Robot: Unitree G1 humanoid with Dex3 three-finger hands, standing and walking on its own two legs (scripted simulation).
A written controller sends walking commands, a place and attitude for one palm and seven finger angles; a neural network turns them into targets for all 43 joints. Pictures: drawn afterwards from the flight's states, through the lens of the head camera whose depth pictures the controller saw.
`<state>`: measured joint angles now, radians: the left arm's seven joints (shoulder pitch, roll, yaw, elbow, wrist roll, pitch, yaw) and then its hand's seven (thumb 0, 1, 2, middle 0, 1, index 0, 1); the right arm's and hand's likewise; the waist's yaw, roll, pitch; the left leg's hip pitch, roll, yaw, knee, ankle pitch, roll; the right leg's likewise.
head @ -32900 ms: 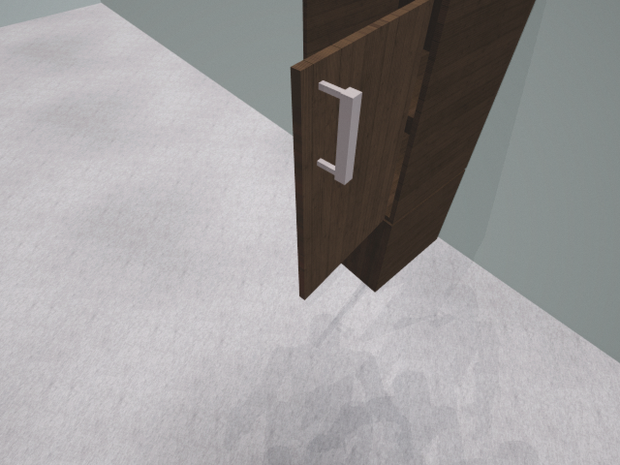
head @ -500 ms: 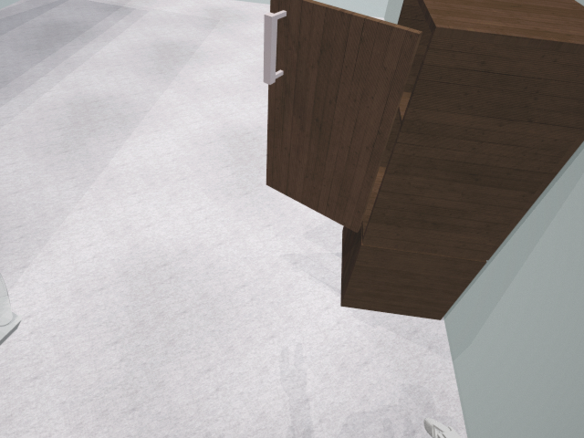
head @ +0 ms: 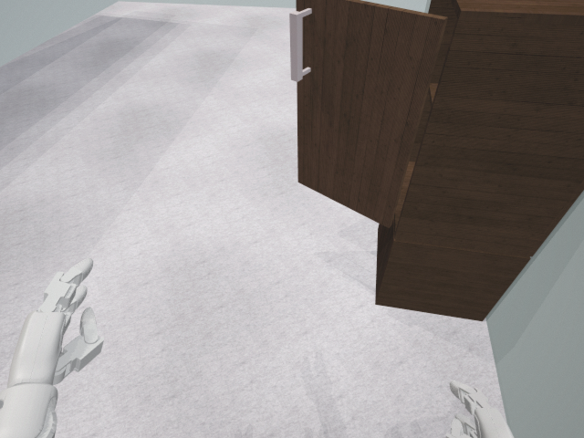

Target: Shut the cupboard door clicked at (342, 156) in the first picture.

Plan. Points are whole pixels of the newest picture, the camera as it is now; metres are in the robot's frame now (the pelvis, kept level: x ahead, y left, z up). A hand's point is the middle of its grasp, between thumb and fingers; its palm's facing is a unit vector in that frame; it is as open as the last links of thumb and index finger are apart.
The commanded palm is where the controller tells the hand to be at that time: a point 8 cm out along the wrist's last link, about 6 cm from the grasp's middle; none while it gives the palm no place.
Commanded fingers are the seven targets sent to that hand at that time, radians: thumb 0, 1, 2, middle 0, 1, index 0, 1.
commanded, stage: let the arm hang, fingers relaxed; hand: left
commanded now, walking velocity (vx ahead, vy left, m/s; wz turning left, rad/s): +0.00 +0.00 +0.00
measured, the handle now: (301, 45) +0.96 +0.05 +0.14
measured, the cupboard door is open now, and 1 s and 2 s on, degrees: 62 62 62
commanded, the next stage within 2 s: look to check the result in 1.02 s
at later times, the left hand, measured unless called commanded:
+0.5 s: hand out of the picture -0.04 +0.23 -0.16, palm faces +0.00 -0.97 -0.26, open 7.3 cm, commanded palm none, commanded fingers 0.00 0.90 0.90 -0.20 -0.30 -0.20 -0.30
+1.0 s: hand out of the picture +0.04 +0.21 -0.16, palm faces -0.02 -0.97 -0.23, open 7.3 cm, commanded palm none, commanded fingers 0.00 0.90 0.90 -0.20 -0.30 -0.20 -0.30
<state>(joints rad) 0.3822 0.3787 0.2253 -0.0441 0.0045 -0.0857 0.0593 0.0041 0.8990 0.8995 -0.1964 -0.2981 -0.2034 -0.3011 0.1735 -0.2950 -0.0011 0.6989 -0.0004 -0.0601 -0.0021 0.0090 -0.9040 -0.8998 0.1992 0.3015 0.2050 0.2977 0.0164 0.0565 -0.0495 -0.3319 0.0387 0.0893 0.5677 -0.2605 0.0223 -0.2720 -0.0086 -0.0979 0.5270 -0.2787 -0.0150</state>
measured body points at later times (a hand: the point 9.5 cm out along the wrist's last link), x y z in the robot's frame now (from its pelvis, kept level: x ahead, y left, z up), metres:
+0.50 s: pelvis -0.02 +0.02 +0.01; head -0.01 +0.01 +0.46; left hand -0.04 +0.28 -0.14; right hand -0.02 -0.23 -0.15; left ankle +0.02 +0.10 -0.73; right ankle +0.00 -0.11 -0.73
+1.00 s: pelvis -0.01 +0.02 +0.01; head -0.01 +0.01 +0.46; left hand +0.04 +0.26 -0.14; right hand +0.02 -0.24 -0.14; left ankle +0.02 +0.10 -0.73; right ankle +0.00 -0.11 -0.73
